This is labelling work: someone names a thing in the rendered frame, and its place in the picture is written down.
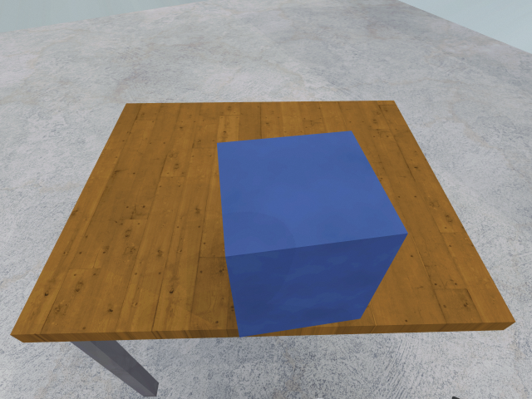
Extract carton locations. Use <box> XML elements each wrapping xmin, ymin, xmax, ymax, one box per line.
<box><xmin>217</xmin><ymin>131</ymin><xmax>408</xmax><ymax>337</ymax></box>

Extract table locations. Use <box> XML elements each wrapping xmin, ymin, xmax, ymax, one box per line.
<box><xmin>10</xmin><ymin>101</ymin><xmax>515</xmax><ymax>397</ymax></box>

